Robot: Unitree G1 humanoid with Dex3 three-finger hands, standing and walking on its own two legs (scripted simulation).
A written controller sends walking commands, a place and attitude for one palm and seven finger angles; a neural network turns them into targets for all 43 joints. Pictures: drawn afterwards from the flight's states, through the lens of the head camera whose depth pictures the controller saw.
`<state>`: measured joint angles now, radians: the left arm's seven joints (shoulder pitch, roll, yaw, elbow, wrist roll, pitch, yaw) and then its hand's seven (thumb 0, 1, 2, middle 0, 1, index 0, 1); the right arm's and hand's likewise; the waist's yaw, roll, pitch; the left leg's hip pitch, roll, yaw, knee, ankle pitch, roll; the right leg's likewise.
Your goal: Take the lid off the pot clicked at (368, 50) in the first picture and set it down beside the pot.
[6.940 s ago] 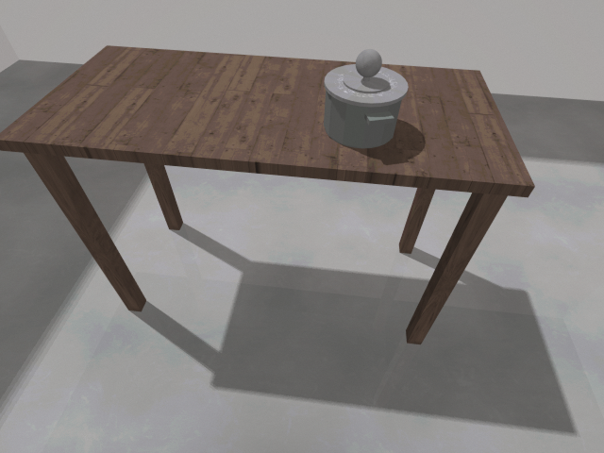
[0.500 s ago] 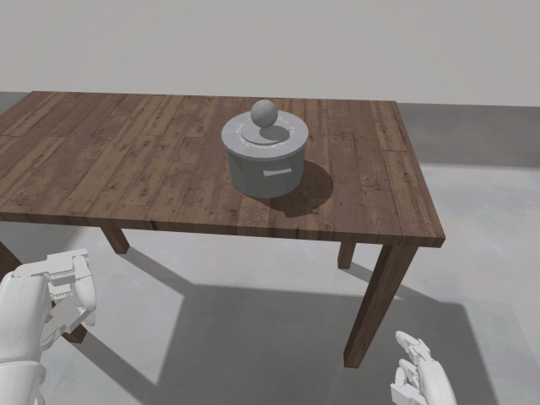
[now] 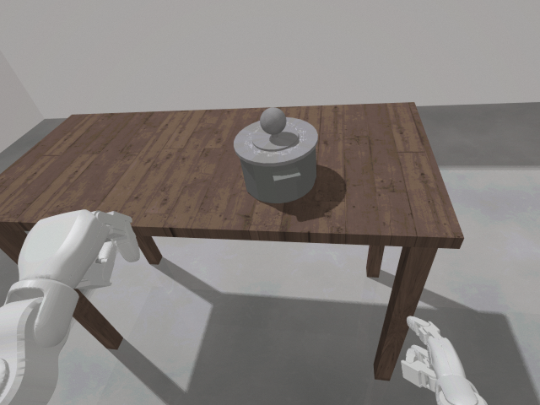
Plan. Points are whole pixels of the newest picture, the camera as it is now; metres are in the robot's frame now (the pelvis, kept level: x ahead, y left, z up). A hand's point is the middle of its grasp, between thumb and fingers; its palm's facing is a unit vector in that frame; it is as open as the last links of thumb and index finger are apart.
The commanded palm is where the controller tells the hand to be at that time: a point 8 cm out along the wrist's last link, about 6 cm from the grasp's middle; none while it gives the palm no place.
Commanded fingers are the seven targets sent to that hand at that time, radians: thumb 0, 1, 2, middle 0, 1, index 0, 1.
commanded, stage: reach forward and open the fingers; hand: left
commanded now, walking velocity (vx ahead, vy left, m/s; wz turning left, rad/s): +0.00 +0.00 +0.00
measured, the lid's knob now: (273, 121) +0.59 +0.10 +0.16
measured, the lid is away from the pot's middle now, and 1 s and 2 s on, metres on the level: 0.00 0.00 0.00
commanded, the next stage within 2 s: move the open hand above the knob in 1.16 s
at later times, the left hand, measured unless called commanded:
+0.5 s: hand (112, 213) +0.27 +0.24 +0.21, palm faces +0.04 -0.05 -1.00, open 9.5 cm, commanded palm +0.23 +0.25 +0.28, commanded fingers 0.00 -0.44 1.74 -0.89 -0.08 -0.89 -0.08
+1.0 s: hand (116, 185) +0.30 +0.25 +0.23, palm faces +0.03 -0.06 -1.00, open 10.2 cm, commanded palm +0.25 +0.25 +0.30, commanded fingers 0.00 -0.44 1.74 -0.88 -0.08 -0.88 -0.08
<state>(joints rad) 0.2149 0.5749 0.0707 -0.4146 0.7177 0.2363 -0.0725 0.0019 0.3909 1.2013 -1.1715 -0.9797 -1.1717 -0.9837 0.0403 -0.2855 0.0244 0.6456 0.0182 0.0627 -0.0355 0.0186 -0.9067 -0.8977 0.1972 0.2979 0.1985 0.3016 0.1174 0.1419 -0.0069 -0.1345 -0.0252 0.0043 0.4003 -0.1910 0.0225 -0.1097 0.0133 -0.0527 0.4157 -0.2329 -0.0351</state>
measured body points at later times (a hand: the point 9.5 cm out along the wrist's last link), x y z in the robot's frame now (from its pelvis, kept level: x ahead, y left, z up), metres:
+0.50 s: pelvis -0.02 +0.00 +0.00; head -0.04 -0.06 +0.45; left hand +0.26 +0.24 +0.26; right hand +0.20 -0.21 -0.10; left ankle +0.02 +0.11 -0.74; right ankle +0.00 -0.09 -0.74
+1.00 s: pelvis -0.03 +0.02 +0.00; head -0.04 -0.04 +0.45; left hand +0.29 +0.25 +0.28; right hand +0.20 -0.19 -0.09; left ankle +0.02 +0.11 -0.74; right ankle +0.00 -0.09 -0.74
